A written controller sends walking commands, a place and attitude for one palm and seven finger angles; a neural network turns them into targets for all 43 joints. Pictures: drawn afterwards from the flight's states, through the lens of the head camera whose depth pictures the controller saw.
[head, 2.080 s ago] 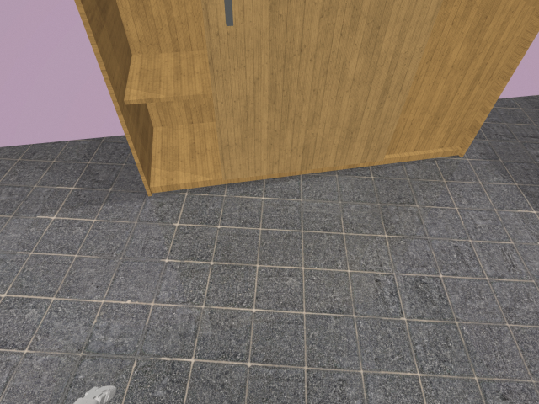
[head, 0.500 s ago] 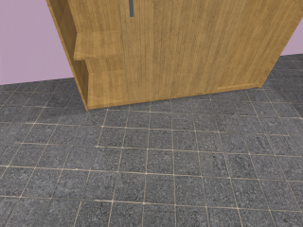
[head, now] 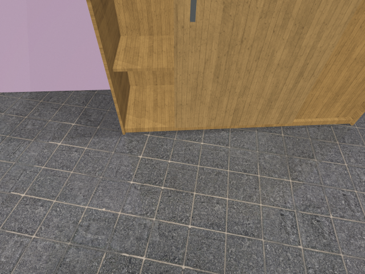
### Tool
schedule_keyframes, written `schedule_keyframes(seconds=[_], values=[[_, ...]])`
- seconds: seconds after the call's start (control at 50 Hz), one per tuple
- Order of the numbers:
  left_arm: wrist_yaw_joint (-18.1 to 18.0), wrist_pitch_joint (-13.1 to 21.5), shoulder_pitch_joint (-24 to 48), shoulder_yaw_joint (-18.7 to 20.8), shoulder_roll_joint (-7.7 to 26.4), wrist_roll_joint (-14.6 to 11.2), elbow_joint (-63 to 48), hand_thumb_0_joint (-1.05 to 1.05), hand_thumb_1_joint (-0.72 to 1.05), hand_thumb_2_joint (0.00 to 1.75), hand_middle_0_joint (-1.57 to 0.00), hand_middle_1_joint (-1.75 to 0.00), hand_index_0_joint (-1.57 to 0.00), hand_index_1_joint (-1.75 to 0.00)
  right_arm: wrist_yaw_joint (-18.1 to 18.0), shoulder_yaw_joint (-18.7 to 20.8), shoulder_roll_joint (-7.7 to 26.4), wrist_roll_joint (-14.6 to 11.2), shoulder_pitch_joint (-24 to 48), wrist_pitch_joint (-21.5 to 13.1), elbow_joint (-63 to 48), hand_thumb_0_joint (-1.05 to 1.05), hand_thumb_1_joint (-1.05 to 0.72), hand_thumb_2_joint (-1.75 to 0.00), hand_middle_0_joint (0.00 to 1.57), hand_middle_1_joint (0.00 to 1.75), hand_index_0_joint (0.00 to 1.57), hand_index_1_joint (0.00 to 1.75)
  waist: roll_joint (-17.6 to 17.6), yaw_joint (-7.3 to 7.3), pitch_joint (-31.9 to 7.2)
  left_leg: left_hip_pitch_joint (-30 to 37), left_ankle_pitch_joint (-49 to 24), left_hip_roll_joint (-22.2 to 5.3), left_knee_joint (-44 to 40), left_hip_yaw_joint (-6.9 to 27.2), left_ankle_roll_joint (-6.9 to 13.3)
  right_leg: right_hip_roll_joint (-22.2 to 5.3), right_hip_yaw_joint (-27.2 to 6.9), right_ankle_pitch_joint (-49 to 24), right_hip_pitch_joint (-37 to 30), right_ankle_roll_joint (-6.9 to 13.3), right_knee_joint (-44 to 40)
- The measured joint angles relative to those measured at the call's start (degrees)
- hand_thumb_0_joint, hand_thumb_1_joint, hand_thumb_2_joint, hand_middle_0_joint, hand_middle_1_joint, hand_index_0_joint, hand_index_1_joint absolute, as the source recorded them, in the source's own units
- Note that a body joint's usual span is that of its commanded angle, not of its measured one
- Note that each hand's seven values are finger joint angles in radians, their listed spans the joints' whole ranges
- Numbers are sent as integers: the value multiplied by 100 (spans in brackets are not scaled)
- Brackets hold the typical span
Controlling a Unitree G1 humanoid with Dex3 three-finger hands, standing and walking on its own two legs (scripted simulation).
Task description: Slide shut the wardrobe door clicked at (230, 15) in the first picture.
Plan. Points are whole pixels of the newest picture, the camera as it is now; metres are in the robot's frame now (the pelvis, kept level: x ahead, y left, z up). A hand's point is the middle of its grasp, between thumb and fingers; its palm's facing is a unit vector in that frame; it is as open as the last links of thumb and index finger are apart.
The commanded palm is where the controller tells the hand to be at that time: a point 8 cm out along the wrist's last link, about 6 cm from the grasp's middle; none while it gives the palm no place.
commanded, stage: walk to a spot facing it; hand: right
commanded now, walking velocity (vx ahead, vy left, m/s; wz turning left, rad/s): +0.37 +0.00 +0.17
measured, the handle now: out of the picture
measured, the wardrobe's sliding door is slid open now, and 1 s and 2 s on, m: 0.37 0.37 0.37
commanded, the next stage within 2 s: turn to face it in 0.66 s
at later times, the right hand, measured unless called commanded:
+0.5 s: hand (273, 233) +0.27 -0.25 -0.17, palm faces -0.09 +0.98 -0.17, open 7.4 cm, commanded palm none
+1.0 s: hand (216, 151) +0.54 -0.11 -0.15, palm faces -0.36 +0.91 -0.21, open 7.4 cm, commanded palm none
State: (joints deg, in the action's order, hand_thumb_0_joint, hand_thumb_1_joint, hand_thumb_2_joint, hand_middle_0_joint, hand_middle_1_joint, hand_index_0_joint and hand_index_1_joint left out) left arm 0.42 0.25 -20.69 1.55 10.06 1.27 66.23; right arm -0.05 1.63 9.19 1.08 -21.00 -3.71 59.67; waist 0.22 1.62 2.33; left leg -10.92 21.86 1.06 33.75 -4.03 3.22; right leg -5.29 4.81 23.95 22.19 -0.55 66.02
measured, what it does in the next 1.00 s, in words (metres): walks ahead, turning left: right foot, then left foot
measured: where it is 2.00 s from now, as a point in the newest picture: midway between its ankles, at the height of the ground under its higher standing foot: (178, 232)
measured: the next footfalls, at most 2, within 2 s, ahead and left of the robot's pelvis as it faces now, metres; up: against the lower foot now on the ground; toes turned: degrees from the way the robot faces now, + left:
right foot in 0.28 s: +0.29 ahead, -0.15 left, +0.00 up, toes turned -4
left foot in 0.80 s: +0.43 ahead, +0.13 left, +0.00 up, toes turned +27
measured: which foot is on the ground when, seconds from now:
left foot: down 0.00-0.28, up 0.30-0.78, down 0.80-1.00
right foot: up 0.00-0.26, down 0.28-0.80, up 0.82-1.00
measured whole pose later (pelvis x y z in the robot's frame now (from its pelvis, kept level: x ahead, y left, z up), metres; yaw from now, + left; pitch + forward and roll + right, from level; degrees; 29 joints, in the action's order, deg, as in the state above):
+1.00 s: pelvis +0.37 +0.01 +0.00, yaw +19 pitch -1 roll +0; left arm -1.1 -0.6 -16.3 1.8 9.7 1.1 59.5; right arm -0.9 1.2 8.8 1.1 -6.3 -0.3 55.4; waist 1.9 -3.7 4.0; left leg -18.1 11.6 -0.4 30.8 -8.8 3.9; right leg -6.7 3.6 22.8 25.3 -2.2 61.2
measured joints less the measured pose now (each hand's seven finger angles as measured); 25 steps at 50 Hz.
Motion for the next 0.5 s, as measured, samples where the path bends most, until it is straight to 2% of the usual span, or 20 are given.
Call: schedule_keyframes(seconds=[0.06,0.14,0.24,0.28,0.3,0.32,0.36,0.38,0.42,0.5], values=[[37,23,356,78,4,13,-246,1,91,89,-20,-29,-20,-30,-38,-47,-105,29,-187,4,143,0,-91,-90,20,29,20,30,-43,-63,-71,410,-208,6,-666,159,-40,-99,81,-493,655,-99,-197],[115,94,852,132,-39,-12,-635,1,91,89,-20,-29,-19,-30,-41,-78,-195,40,-345,12,343,0,-91,-90,20,29,20,30,-61,-114,-83,873,-282,4,-1263,329,-124,-207,93,-1120,1124,-143,-1148],[167,204,1312,108,-95,-36,-916,1,91,89,-20,-29,-19,-30,-56,-19,-145,42,-396,26,442,0,-91,-90,20,29,20,30,-103,32,42,1394,70,-51,-1401,435,-308,-106,177,-1357,888,-5,-2520],[145,312,1400,73,-89,-6,-1019,1,91,89,-20,-29,-19,-30,-58,24,-111,25,-482,39,455,0,-91,-90,20,29,20,30,-132,71,58,1350,492,-109,-831,522,-364,8,235,-1399,460,92,-3066],[114,388,1437,72,-84,32,-1059,1,91,89,-20,-29,-19,-30,-46,57,-101,-1,-489,77,470,0,-91,-90,20,29,20,30,-117,50,69,1070,709,-121,-55,495,-309,-6,269,-1555,412,218,-3007],[76,436,1464,67,-117,46,-1079,1,91,89,-20,-29,-19,-30,-31,87,-53,-20,-416,130,490,0,-91,-90,20,29,20,30,-171,31,125,686,782,-133,978,547,-222,3,341,-1394,404,292,-2750],[26,447,1396,38,-181,40,-1071,0,91,89,-20,-29,-20,-30,-24,125,58,-22,-243,216,460,1,-91,-90,20,29,20,30,-255,43,147,-166,613,-135,2836,558,-95,9,506,-1014,190,341,-2623],[3,441,1321,34,-215,40,-1041,0,91,89,-20,-29,-20,-30,-9,151,111,-4,-139,243,422,1,-91,-90,20,29,20,30,-281,38,135,-553,382,-184,3416,476,-72,25,579,-927,22,339,-2731],[-55,449,1110,48,-274,30,-949,0,92,89,-20,-29,-20,-30,35,206,197,42,98,295,281,1,-91,-90,20,29,20,30,-297,27,102,-1205,-38,-322,3897,294,-81,70,689,-958,-325,303,-3096],[-162,473,736,186,-116,4,-793,-2,96,89,-20,-30,-20,-30,102,303,240,86,463,389,-121,1,-91,-90,19,29,19,30,-294,21,-22,-2118,-654,-583,3563,132,-207,164,956,-1007,-916,325,-3796]])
